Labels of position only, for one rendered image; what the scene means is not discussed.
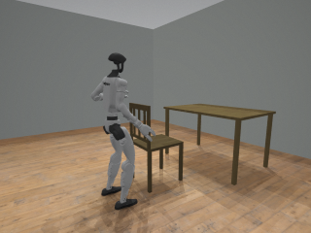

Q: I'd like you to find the robot right thigh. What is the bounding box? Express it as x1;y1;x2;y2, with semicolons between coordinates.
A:
112;125;135;171

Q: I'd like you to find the robot torso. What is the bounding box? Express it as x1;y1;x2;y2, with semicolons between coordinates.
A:
103;75;123;134

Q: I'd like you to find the chair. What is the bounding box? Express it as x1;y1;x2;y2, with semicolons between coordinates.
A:
129;103;184;193

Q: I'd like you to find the robot left upper arm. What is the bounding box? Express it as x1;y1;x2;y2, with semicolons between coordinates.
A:
90;76;107;102

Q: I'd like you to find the robot right hand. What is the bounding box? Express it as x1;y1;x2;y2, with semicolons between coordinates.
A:
139;124;156;142

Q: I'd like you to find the robot right upper arm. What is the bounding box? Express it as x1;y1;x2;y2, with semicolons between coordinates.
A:
115;78;127;112

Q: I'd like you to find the table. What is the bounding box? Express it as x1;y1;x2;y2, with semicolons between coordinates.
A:
163;103;276;185

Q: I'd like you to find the robot right forearm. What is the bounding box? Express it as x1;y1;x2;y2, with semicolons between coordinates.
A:
119;103;143;129

